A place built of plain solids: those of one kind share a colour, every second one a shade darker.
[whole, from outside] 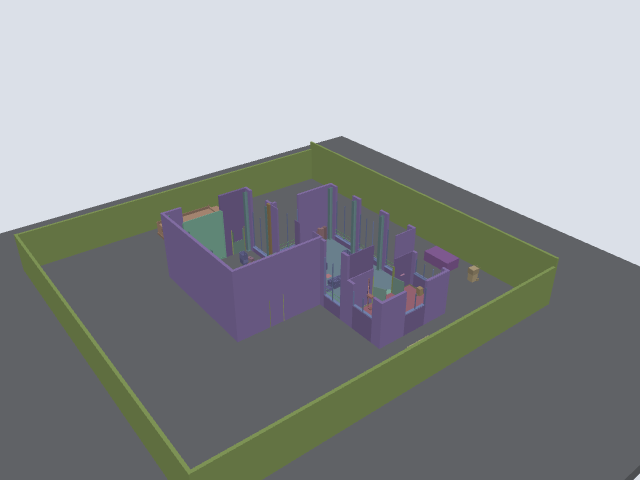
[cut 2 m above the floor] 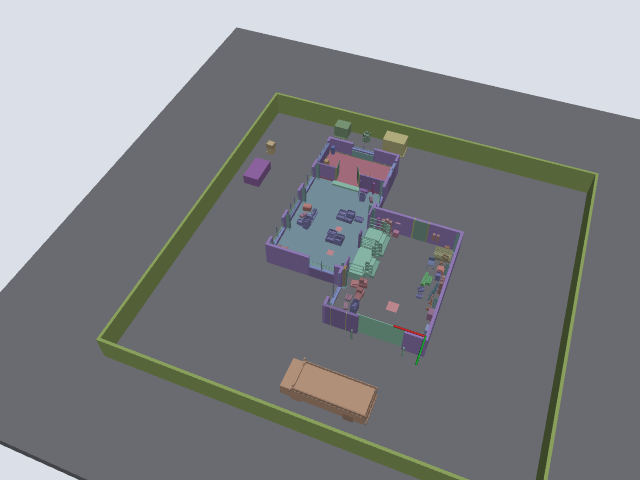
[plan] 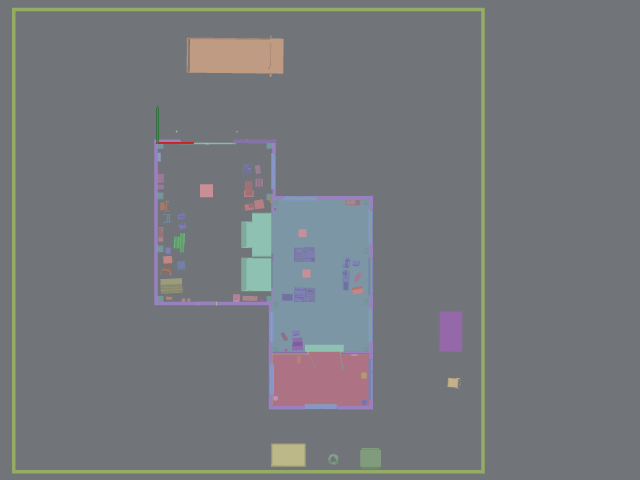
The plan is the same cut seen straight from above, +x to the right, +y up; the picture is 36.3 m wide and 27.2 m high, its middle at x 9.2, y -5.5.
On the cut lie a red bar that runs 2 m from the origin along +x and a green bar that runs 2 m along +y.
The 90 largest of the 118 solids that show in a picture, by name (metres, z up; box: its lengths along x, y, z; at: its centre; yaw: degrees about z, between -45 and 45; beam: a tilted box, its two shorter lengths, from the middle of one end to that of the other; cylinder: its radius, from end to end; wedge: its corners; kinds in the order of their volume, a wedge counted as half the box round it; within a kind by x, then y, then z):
{
 "yard_bound_1": {"box": [0.2, 26.4, 3.06], "at": [-8.15, -5.53, 1.48]},
 "yard_bound_2": {"box": [26.79, 0.2, 3.08], "at": [5.14, -18.63, 1.49]},
 "yard_bound_3": {"box": [26.79, 0.2, 3.03], "at": [5.14, 7.56, 1.47]},
 "yard_bound_4": {"box": [0.2, 26.4, 3.73], "at": [18.44, -5.53, 1.81]},
 "wall_1": {"box": [0.2, 9.4, 5.25], "at": [-0.1, -4.5, 2.58]},
 "wall_2": {"box": [1.51, 0.2, 5.25], "at": [0.55, 0.1, 2.58]},
 "wall_3": {"box": [6.7, 0.2, 5.25], "at": [3.15, -9.1, 2.58]},
 "wall_4": {"box": [2.41, 0.2, 5.25], "at": [5.5, 0.1, 2.58]},
 "wall_5": {"box": [0.2, 0.81, 3.43], "at": [6.4, -14.7, 1.67]},
 "wall_6": {"box": [0.2, 1.81, 1.83], "at": [6.4, -13.4, 0.86]},
 "wall_7": {"box": [0.2, 0.61, 3.43], "at": [6.4, -12.2, 1.67]},
 "wall_8": {"box": [0.2, 0.61, 5.16], "at": [6.4, -11.6, 2.53]},
 "wall_9": {"box": [0.2, 1.71, 1.01], "at": [6.4, -10.45, 0.46]},
 "wall_10": {"box": [0.2, 0.61, 5.16], "at": [6.4, -9.3, 2.53]},
 "wall_11": {"box": [0.06, 0.45, 5.25], "at": [6.47, -6.47, 2.58]},
 "wall_12": {"box": [0.06, 1.01, 5.25], "at": [6.47, -3.65, 2.58]},
 "wall_13": {"box": [0.2, 0.61, 5.25], "at": [6.6, -2.9, 2.58]},
 "wall_14": {"box": [0.2, 2.01, 0.5], "at": [6.6, -1.6, 0.2]},
 "wall_15": {"box": [0.2, 0.81, 5.25], "at": [6.6, -0.2, 2.58]},
 "wall_16": {"box": [0.61, 0.2, 5.16], "at": [6.8, -3.1, 2.53]},
 "wall_17": {"box": [2.06, 0.2, 3.43], "at": [7.33, -15.0, 1.67]},
 "wall_18": {"box": [2.0, 0.06, 3.43], "at": [7.5, -11.93, 1.67]},
 "wall_19": {"box": [2.0, 0.06, 5.16], "at": [7.5, -11.87, 2.53]},
 "wall_20": {"box": [1.91, 0.2, 1.01], "at": [8.05, -3.1, 0.46]},
 "wall_21": {"box": [1.81, 0.2, 1.63], "at": [9.25, -15.0, 0.77]},
 "wall_22": {"box": [3.21, 0.2, 5.16], "at": [10.6, -3.1, 2.53]},
 "wall_23": {"box": [2.06, 0.2, 3.43], "at": [11.18, -15.0, 1.67]},
 "wall_24": {"box": [1.6, 0.06, 3.43], "at": [11.2, -11.93, 1.67]},
 "wall_25": {"box": [1.6, 0.06, 5.16], "at": [11.2, -11.87, 2.53]},
 "wall_26": {"box": [0.2, 0.56, 3.43], "at": [12.1, -14.82, 1.67]},
 "wall_27": {"box": [0.2, 2.31, 1.83], "at": [12.1, -13.4, 0.86]},
 "wall_28": {"box": [0.2, 0.36, 3.43], "at": [12.1, -12.07, 1.67]},
 "wall_29": {"box": [0.2, 0.61, 5.16], "at": [12.1, -11.6, 2.53]},
 "wall_30": {"box": [0.2, 0.81, 5.16], "at": [12.1, -9.0, 2.53]},
 "wall_31": {"box": [0.2, 0.81, 5.16], "at": [12.1, -6.1, 2.53]},
 "wall_32": {"box": [0.2, 1.91, 1.01], "at": [12.1, -4.75, 0.46]},
 "wall_33": {"box": [0.2, 0.81, 5.16], "at": [12.1, -3.4, 2.53]},
 "raised_floor_hall_1": {"box": [5.63, 8.83, 0.56], "at": [9.25, -7.55, 0.23]},
 "raised_floor_lab_1": {"box": [5.63, 3.13, 0.73], "at": [9.25, -13.4, 0.32]},
 "beyond_van_1": {"box": [0.1, 1.96, 0.2], "at": [1.69, 4.98, 0.44], "yaw": -0.6},
 "beyond_van_2": {"box": [0.66, 0.23, 0.71], "at": [2.8, 5.84, 0.3], "yaw": -0.6},
 "beyond_van_3": {"box": [4.63, 0.039, 0.22], "at": [4.01, 3.98, 1.33], "yaw": -0.6},
 "beyond_van_4": {"box": [4.65, 0.08, 0.22], "at": [4.04, 5.9, 1.33], "yaw": -0.6},
 "beyond_van_5": {"box": [5.29, 1.99, 0.91], "at": [4.46, 4.95, 0.75], "yaw": -0.6},
 "beyond_van_6": {"box": [0.66, 0.23, 0.71], "at": [6.14, 5.81, 0.3], "yaw": -0.6},
 "beyond_van_7": {"box": [0.11, 1.28, 0.15], "at": [6.32, 4.97, 1.37], "yaw": -0.6},
 "beyond_oil_tank_1": {"box": [1.96, 1.32, 0.13], "at": [7.41, -17.69, 0.01], "yaw": -0.2},
 "beyond_oil_tank_2": {"box": [1.8, 1.16, 1.4], "at": [7.41, -17.69, 0.64], "yaw": -0.2},
 "beyond_oil_tank_3": {"box": [1.7, 1.17, 1.35], "at": [7.42, -17.69, 0.62], "yaw": -0.2},
 "door_landing_1": {"box": [0.32, 1.9, 0.22], "at": [4.9, -7.45, 0.06]},
 "door_landing_2": {"box": [0.32, 1.5, 0.22], "at": [4.9, -5.2, 0.06]},
 "door_landing_3": {"box": [0.32, 1.9, 0.39], "at": [5.2, -7.45, 0.14]},
 "door_landing_4": {"box": [0.32, 1.5, 0.39], "at": [5.2, -5.2, 0.14]},
 "door_landing_5": {"box": [1.1, 1.9, 0.56], "at": [5.89, -7.45, 0.23]},
 "door_landing_6": {"box": [1.1, 2.5, 0.56], "at": [5.89, -5.2, 0.23]},
 "door_landing_7": {"box": [2.2, 0.4, 0.22], "at": [9.45, -11.64, 0.57]},
 "beyond_pallets_1": {"box": [1.28, 2.27, 0.8], "at": [16.62, -10.69, 0.39], "yaw": -0.3},
 "beyond_tote_tank_1": {"box": [1.18, 0.94, 1.02], "at": [12.06, -17.88, 0.63], "yaw": -0.1},
 "sectional_door_1": {"box": [3.08, 0.042, 4.12], "at": [2.8, -0.01, 2.01]},
 "sectional_door_2": {"box": [0.06, 0.1, 4.03], "at": [4.38, -0.05, 1.97]},
 "beyond_wheeled_bin_1": {"box": [0.51, 0.48, 1.08], "at": [16.74, -13.59, 0.48], "yaw": -5.0},
 "beyond_wheeled_bin_2": {"box": [0.6, 0.53, 0.4], "at": [16.74, -13.59, 0.82], "yaw": -5.0},
 "pallet_1": {"box": [1.2, 0.8, 0.19], "at": [8.32, -6.33, 0.56], "yaw": -0.4},
 "pallet_2": {"box": [1.2, 0.8, 0.19], "at": [8.35, -8.6, 0.56], "yaw": -2.0},
 "pier_1": {"box": [0.17, 0.34, 5.25], "at": [6.42, -3.2, 2.58]},
 "door_leaf_1": {"box": [1.0, 0.044, 2.15], "at": [2.8, -9.0, 1.02]},
 "door_leaf_2": {"box": [1.0, 0.044, 1.09], "at": [5.6, 0.0, 0.49]},
 "door_leaf_3": {"box": [0.044, 0.9, 1.37], "at": [8.75, -12.36, 1.31], "yaw": 26.5},
 "door_leaf_4": {"box": [0.044, 0.9, 1.37], "at": [10.42, -12.4, 1.31], "yaw": 9.3},
 "delivery_1": {"box": [0.4, 0.86, 0.36], "at": [5.16, -2.62, 0.13], "yaw": 0.2},
 "delivery_2": {"box": [0.41, 0.35, 0.15], "at": [5.73, -3.5, 0.21], "yaw": 15.7},
 "boiler_1": {"box": [0.35, 0.5, 0.7], "at": [0.18, -2.01, 1.54]},
 "steel_column_1": {"box": [0.014, 0.26, 5.05], "at": [6.24, -3.06, 2.48]},
 "steel_column_2": {"box": [0.014, 0.26, 5.05], "at": [6.24, -0.14, 2.48]},
 "steel_column_3": {"box": [0.014, 0.26, 5.05], "at": [6.48, -0.14, 2.48]},
 "steel_column_4": {"box": [0.014, 0.26, 4.45], "at": [11.74, -6.1, 2.69]},
 "steel_column_5": {"box": [0.014, 0.26, 4.45], "at": [11.74, -3.34, 2.69]},
 "steel_column_6": {"box": [0.014, 0.26, 4.45], "at": [11.98, -6.1, 2.69]},
 "steel_column_7": {"box": [0.014, 0.26, 4.45], "at": [11.98, -3.34, 2.69]},
 "carton_1": {"box": [0.38, 0.37, 0.2], "at": [0.58, -6.6, 0.55], "yaw": 1.9},
 "carton_2": {"box": [0.6, 0.26, 0.44], "at": [11.34, -8.42, 0.68], "yaw": 11.5},
 "toolbox_1": {"box": [0.28, 0.49, 0.28], "at": [5.67, -1.5, 0.09], "yaw": 11.1},
 "toolbox_2": {"box": [0.25, 0.57, 0.26], "at": [11.32, -7.62, 0.59], "yaw": -28.6},
 "crate_stack_1": {"box": [0.4, 0.3, 0.57], "at": [4.47, -8.73, 0.23], "yaw": -3.2},
 "gas_bottles_1": {"box": [0.2, 0.26, 1.33], "at": [11.31, -3.38, 1.12]},
 "radiator_1": {"box": [1.8, 0.06, 0.6], "at": [9.25, -14.83, 1.13]},
 "pump_set_1": {"box": [0.41, 1.11, 0.15], "at": [10.67, -7.78, 0.53], "yaw": -0.8},
 "waste_bins_1": {"box": [0.31, 0.35, 0.6], "at": [11.69, -13.18, 0.93], "yaw": -4.2},
 "access_cover_1": {"box": [0.75, 0.75, 0.06], "at": [2.77, -2.71, -0.02]},
 "euro_bin_1": {"box": [0.59, 0.39, 0.07], "at": [7.34, -8.75, 0.61], "yaw": -1.4}
}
